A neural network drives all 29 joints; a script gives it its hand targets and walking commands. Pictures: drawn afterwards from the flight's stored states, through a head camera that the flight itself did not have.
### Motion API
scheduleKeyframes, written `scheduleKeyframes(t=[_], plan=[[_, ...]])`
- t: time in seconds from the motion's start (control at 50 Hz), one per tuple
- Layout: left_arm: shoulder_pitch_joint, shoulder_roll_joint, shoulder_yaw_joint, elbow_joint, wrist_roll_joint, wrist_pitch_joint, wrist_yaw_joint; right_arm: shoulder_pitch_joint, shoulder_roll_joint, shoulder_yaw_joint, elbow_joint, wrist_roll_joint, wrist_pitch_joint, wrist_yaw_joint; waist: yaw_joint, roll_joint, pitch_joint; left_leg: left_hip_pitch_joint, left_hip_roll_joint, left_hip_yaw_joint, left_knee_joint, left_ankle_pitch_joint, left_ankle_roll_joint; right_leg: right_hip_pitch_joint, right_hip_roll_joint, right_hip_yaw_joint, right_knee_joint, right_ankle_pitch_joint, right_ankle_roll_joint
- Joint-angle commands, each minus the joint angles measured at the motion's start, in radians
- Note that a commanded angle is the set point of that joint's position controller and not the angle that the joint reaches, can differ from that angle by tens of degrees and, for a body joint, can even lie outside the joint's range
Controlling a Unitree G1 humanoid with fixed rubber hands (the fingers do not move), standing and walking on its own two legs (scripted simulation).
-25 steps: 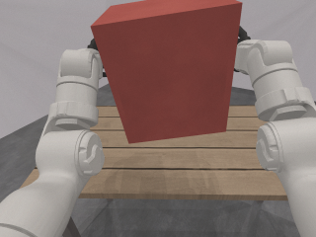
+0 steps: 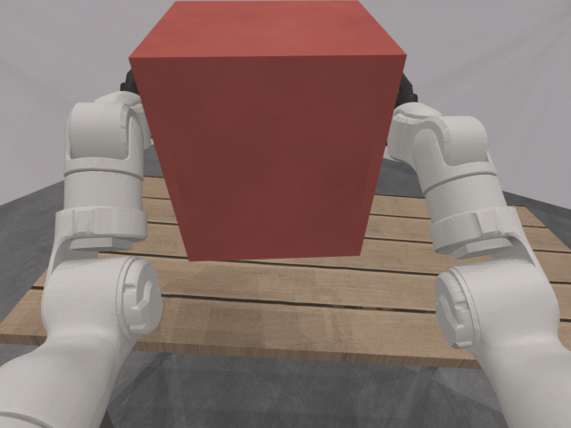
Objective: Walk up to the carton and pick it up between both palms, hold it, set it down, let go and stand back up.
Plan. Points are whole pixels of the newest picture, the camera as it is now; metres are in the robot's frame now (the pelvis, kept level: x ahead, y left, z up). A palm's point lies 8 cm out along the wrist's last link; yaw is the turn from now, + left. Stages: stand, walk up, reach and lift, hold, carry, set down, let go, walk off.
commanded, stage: hold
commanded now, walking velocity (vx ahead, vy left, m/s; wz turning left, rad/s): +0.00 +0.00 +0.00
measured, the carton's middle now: (271, 133) +0.38 +0.02 +0.31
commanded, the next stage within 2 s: none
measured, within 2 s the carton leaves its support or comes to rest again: neither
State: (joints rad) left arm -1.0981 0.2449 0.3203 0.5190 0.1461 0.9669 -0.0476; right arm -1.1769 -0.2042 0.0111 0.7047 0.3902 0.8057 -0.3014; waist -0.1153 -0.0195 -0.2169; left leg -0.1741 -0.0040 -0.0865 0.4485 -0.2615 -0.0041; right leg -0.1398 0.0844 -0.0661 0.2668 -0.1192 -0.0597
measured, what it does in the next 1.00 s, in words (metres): stands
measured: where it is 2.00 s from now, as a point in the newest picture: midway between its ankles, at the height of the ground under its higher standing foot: outside the picture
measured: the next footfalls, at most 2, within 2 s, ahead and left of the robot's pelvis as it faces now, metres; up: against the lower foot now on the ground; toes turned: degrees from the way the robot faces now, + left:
none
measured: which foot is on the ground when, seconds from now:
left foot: down 0.00-1.00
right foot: down 0.00-1.00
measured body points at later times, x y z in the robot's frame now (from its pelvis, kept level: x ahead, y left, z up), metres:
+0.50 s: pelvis -0.01 -0.01 +0.00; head -0.09 -0.01 +0.44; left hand +0.39 +0.14 +0.33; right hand +0.38 -0.18 +0.35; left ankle -0.01 +0.11 -0.74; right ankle +0.02 -0.08 -0.75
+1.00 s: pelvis +0.00 +0.02 +0.00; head -0.08 +0.05 +0.44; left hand +0.41 +0.16 +0.33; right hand +0.38 -0.16 +0.36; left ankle -0.01 +0.11 -0.75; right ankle +0.02 -0.08 -0.75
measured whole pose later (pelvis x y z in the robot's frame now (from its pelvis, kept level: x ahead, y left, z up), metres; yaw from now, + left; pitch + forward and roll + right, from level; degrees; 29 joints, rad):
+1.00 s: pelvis +0.00 +0.02 +0.00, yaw -2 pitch +0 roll -2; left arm -1.16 0.19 0.28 0.59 0.21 0.95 -0.05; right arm -1.29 -0.29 0.01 0.87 0.40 0.78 -0.22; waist -0.10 0.00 -0.20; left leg -0.17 -0.02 -0.05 0.43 -0.26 0.02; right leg -0.15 0.07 -0.02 0.26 -0.11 -0.04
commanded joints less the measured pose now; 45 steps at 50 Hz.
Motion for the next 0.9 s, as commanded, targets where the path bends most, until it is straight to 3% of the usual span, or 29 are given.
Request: scheduleKeyframes(t=[0.0, 0.02, 0.06, 0.08, 0.12, 0.16, 0.2, 0.24, 0.3, 0.34, 0.36, 0.4, 0.44, 0.5, 0.54, 0.58, 0.64, 0.66, 0.7, 0.72, 0.76, 0.78, 0.8, 0.88], plan=[[-0.844, -0.673, -0.29, -0.11, -0.178, -0.058, -0.149, -0.899, 0.44, 0.084, -0.166, 0.169, -0.059, 0.232, 0.018, 0.245, -0.245, -0.148, 0.073, -0.062, -0.153, 0.224, -0.085, 0.304, -0.022, 0.138, 0.089, 0.201, 0.002], [-0.809, -0.656, -0.265, -0.108, -0.167, -0.057, -0.143, -0.88, 0.438, 0.092, -0.16, 0.177, -0.06, 0.243, 0.041, 0.204, -0.243, -0.159, 0.078, -0.067, -0.155, 0.24, -0.079, 0.318, -0.013, 0.139, 0.092, 0.229, 0.001], [-0.773, -0.65, -0.225, -0.077, -0.153, -0.055, -0.136, -0.863, 0.405, 0.07, -0.096, 0.169, -0.06, 0.27, 0.053, 0.169, -0.232, -0.175, 0.101, -0.083, -0.184, 0.206, -0.072, 0.32, 0.0, 0.135, 0.1, 0.225, 0.005], [-0.777, -0.627, -0.203, -0.08, -0.145, -0.059, -0.133, -0.865, 0.41, 0.074, -0.067, 0.173, -0.062, 0.283, 0.079, 0.146, -0.247, -0.184, 0.102, -0.084, -0.184, 0.205, -0.065, 0.33, 0.002, 0.141, 0.104, 0.231, 0.002], [-0.76, -0.598, -0.165, -0.039, -0.122, -0.062, -0.129, -0.852, 0.389, 0.051, -0.016, 0.153, -0.061, 0.304, 0.086, 0.089, -0.219, -0.199, 0.116, -0.089, -0.212, 0.136, -0.051, 0.309, 0.004, 0.14, 0.096, 0.206, 0.008], [-0.776, -0.554, -0.116, -0.011, -0.105, -0.07, -0.132, -0.863, 0.421, 0.057, 0.015, 0.142, -0.062, 0.316, 0.111, 0.016, -0.217, -0.221, 0.11, -0.073, -0.227, 0.072, -0.023, 0.318, -0.008, 0.144, 0.086, 0.186, 0.019], [-0.806, -0.554, -0.108, 0.007, -0.107, -0.083, -0.125, -0.898, 0.442, 0.05, 0.035, 0.137, -0.073, 0.331, 0.125, -0.005, -0.205, -0.248, 0.114, -0.081, -0.239, 0.006, -0.01, 0.298, -0.007, 0.145, 0.085, 0.152, 0.024], [-0.842, -0.517, -0.056, 0.052, -0.09, -0.095, -0.117, -0.941, 0.507, 0.061, 0.052, 0.133, -0.083, 0.334, 0.163, -0.057, -0.187, -0.27, 0.088, -0.047, -0.223, -0.001, 0.02, 0.301, -0.027, 0.15, 0.062, 0.107, 0.036], [-0.945, -0.534, -0.097, -0.043, -0.139, -0.131, -0.086, -1.033, 0.614, 0.121, -0.046, 0.178, -0.116, 0.329, 0.184, -0.076, -0.347, -0.206, 0.049, -0.009, -0.155, 0.129, 0.027, 0.332, -0.045, 0.16, 0.046, 0.18, 0.056], [-0.977, -0.518, -0.086, -0.088, -0.156, -0.142, -0.065, -1.059, 0.693, 0.183, -0.121, 0.22, -0.129, 0.313, 0.209, -0.101, -0.454, -0.154, 0.013, 0.018, -0.093, 0.233, 0.033, 0.377, -0.068, 0.184, 0.04, 0.293, 0.08], [-0.975, -0.513, -0.097, -0.14, -0.169, -0.151, -0.064, -1.033, 0.729, 0.215, -0.176, 0.238, -0.132, 0.294, 0.2, -0.113, -0.532, -0.126, -0.004, 0.027, -0.071, 0.293, 0.03, 0.442, -0.081, 0.203, 0.048, 0.403, 0.093], [-1.001, -0.488, -0.101, -0.156, -0.163, -0.15, -0.063, -1.004, 0.741, 0.232, -0.177, 0.242, -0.122, 0.262, 0.179, -0.095, -0.547, -0.134, -0.028, 0.028, -0.06, 0.28, 0.019, 0.482, -0.113, 0.227, 0.058, 0.496, 0.118], [-0.911, -0.473, -0.114, -0.088, -0.155, -0.134, -0.079, -0.926, 0.687, 0.185, -0.161, 0.202, -0.111, 0.232, 0.111, -0.061, -0.485, -0.134, -0.029, 0.02, -0.059, 0.23, 0.007, 0.448, -0.139, 0.247, 0.036, 0.441, 0.128], [-0.857, -0.474, -0.155, -0.005, -0.155, -0.112, -0.138, -0.834, 0.583, 0.073, -0.101, 0.115, -0.086, 0.189, -0.001, 0.004, -0.34, -0.155, -0.015, 0.007, -0.078, 0.125, -0.025, 0.366, -0.167, 0.268, -0.001, 0.264, 0.109], [-0.861, -0.456, -0.143, 0.148, -0.153, -0.119, -0.183, -0.888, 0.549, 0.017, -0.076, 0.055, -0.086, 0.167, -0.025, 0.007, -0.249, -0.173, -0.018, 0.003, -0.074, 0.038, -0.024, 0.277, -0.188, 0.292, -0.053, 0.037, 0.104], [-0.843, -0.477, -0.162, 0.213, -0.156, -0.13, -0.218, -0.893, 0.522, -0.022, -0.083, 0.02, -0.085, 0.15, -0.053, 0.03, -0.204, -0.179, -0.015, 0.001, -0.072, 0.042, -0.031, 0.247, -0.199, 0.308, -0.077, -0.048, 0.095], [-0.886, -0.502, -0.154, 0.238, -0.169, -0.159, -0.232, -0.987, 0.533, -0.002, -0.153, 0.035, -0.101, 0.138, -0.027, 0.056, -0.226, -0.188, -0.015, -0.005, -0.07, 0.076, -0.033, 0.26, -0.198, 0.291, -0.07, -0.041, 0.091], [-0.906, -0.534, -0.184, 0.206, -0.199, -0.174, -0.229, -1.011, 0.539, 0.009, -0.199, 0.048, -0.112, 0.136, -0.039, 0.068, -0.26, -0.173, -0.013, -0.011, -0.075, 0.115, -0.038, 0.281, -0.185, 0.27, -0.056, 0.042, 0.084], [-0.938, -0.571, -0.213, 0.101, -0.209, -0.179, -0.211, -1.037, 0.542, 0.058, -0.234, 0.098, -0.12, 0.147, -0.009, 0.123, -0.314, -0.161, -0.013, -0.015, -0.087, 0.191, -0.051, 0.334, -0.152, 0.221, -0.009, 0.216, 0.064], [-0.93, -0.604, -0.249, 0.024, -0.226, -0.171, -0.204, -1.01, 0.528, 0.07, -0.252, 0.122, -0.119, 0.148, -0.031, 0.154, -0.351, -0.139, -0.002, -0.02, -0.082, 0.259, -0.064, 0.363, -0.135, 0.205, 0.026, 0.345, 0.053], [-0.925, -0.636, -0.28, -0.043, -0.219, -0.149, -0.191, -0.976, 0.49, 0.079, -0.228, 0.149, -0.111, 0.162, -0.045, 0.213, -0.361, -0.096, 0.011, -0.038, -0.076, 0.34, -0.09, 0.353, -0.098, 0.167, 0.063, 0.412, 0.028], [-0.876, -0.628, -0.276, -0.039, -0.193, -0.129, -0.189, -0.891, 0.452, 0.075, -0.15, 0.15, -0.093, 0.17, -0.043, 0.247, -0.309, -0.077, 0.023, -0.044, -0.08, 0.367, -0.101, 0.317, -0.084, 0.165, 0.059, 0.384, 0.016], [-0.85, -0.636, -0.284, -0.077, -0.182, -0.11, -0.185, -0.849, 0.417, 0.071, -0.141, 0.17, -0.088, 0.178, -0.052, 0.274, -0.302, -0.064, 0.038, -0.059, -0.079, 0.404, -0.112, 0.313, -0.071, 0.158, 0.067, 0.369, 0.008], [-0.757, -0.621, -0.246, -0.09, -0.125, -0.062, -0.18, -0.787, 0.316, 0.047, -0.056, 0.169, -0.073, 0.233, -0.006, 0.279, -0.25, -0.084, 0.088, -0.097, -0.129, 0.38, -0.115, 0.31, -0.029, 0.141, 0.091, 0.287, -0.014]])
